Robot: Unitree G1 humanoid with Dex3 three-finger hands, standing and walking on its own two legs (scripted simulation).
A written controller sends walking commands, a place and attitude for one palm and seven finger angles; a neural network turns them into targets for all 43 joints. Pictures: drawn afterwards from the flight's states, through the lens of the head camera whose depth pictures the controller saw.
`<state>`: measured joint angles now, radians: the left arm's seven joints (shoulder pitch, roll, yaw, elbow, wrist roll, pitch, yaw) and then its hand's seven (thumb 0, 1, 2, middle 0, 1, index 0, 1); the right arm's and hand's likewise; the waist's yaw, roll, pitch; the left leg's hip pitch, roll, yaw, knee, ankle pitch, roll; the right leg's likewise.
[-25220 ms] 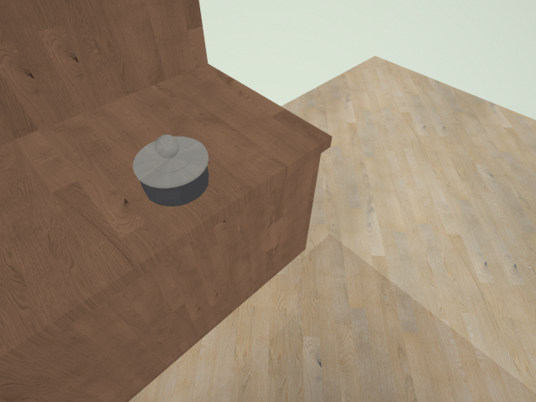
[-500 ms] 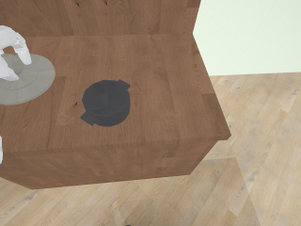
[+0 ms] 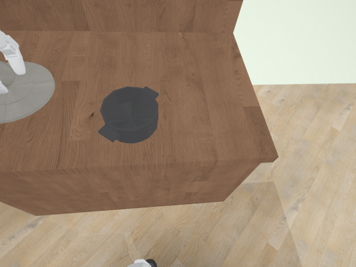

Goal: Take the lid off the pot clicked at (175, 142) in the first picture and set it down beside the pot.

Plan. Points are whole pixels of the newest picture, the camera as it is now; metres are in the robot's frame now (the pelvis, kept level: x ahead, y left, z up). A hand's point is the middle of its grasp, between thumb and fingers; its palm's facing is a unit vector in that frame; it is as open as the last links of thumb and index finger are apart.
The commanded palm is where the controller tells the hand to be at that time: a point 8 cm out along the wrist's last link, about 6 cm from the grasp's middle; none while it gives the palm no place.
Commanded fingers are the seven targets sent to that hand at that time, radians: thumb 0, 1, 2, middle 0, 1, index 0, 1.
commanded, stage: move the lid sideways beside the pot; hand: left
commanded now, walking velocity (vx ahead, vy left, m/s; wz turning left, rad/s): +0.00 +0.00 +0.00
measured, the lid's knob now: out of the picture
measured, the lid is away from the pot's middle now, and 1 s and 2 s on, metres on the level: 0.24 0.23 0.23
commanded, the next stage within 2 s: lower the lid onto the table in 0.10 s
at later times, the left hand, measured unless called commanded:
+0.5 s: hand out of the picture +0.48 +0.34 +0.14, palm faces -0.42 -0.12 -0.90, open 7.7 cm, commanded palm +0.53 +0.34 +0.21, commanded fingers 0.00 0.63 0.89 -0.75 -1.12 -0.83 -1.15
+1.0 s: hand (10, 87) +0.47 +0.33 +0.11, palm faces -0.45 -0.08 -0.89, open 7.7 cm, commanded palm +0.55 +0.33 +0.17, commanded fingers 0.00 0.63 0.89 -0.75 -1.12 -0.83 -1.15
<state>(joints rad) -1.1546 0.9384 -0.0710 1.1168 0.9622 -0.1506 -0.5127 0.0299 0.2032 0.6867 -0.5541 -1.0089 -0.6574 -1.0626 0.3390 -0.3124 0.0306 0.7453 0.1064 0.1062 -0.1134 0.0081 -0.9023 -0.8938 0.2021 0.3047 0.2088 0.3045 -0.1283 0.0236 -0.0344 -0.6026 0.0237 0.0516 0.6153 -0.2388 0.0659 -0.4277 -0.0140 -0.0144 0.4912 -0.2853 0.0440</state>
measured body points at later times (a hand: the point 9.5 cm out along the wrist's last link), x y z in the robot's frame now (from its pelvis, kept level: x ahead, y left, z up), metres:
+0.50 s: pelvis +0.00 +0.01 +0.00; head +0.10 +0.03 +0.44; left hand +0.50 +0.35 +0.19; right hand -0.02 -0.28 -0.11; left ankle +0.03 +0.08 -0.73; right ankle -0.04 -0.16 -0.73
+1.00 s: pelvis -0.01 +0.01 -0.01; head +0.09 +0.03 +0.43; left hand +0.49 +0.33 +0.16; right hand -0.03 -0.28 -0.11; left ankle +0.03 +0.08 -0.73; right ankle -0.04 -0.16 -0.73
